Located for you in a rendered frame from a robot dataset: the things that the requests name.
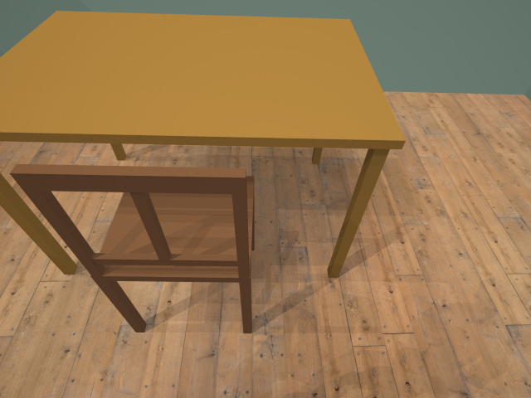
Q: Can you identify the chair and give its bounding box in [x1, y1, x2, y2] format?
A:
[10, 164, 255, 333]

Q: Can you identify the table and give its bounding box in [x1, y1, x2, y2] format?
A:
[0, 11, 406, 278]

